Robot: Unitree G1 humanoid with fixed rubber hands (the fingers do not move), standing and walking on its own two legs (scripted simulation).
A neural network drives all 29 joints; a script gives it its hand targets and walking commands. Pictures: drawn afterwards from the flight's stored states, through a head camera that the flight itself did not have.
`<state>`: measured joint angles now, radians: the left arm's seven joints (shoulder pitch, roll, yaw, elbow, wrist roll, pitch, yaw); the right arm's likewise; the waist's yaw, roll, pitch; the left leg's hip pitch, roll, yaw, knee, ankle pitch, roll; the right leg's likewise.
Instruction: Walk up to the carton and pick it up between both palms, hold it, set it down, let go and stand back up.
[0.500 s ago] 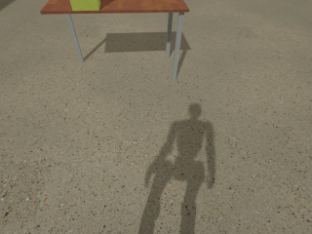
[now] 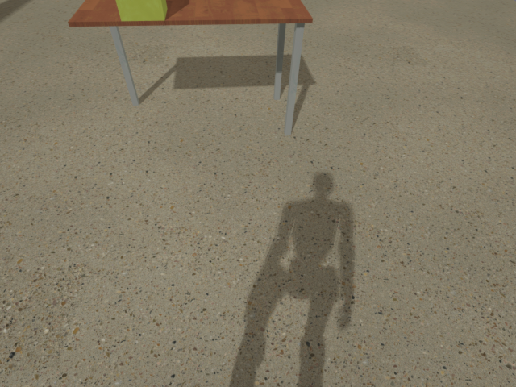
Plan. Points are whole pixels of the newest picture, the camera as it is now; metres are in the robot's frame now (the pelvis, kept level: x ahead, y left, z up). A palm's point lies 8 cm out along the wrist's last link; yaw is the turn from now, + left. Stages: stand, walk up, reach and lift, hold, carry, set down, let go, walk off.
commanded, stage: stand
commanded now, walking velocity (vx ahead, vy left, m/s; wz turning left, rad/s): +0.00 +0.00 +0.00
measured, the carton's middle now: out of the picture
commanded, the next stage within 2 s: walk up in 0.30 s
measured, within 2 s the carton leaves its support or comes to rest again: neither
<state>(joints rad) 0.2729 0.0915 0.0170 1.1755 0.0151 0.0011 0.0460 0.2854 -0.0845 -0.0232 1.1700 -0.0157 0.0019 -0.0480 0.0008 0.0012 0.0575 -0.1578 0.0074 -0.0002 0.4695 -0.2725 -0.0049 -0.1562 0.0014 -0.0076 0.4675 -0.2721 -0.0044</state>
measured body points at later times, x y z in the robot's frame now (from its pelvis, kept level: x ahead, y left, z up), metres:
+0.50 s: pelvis -0.01 +0.00 +0.00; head +0.00 +0.00 +0.45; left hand -0.03 +0.19 -0.17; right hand -0.03 -0.19 -0.17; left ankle -0.01 +0.12 -0.74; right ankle -0.01 -0.12 -0.74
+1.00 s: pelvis +0.11 +0.13 -0.03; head +0.09 +0.16 +0.42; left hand +0.15 +0.38 -0.17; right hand +0.20 -0.08 -0.14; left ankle +0.11 +0.22 -0.74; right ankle +0.10 -0.01 -0.65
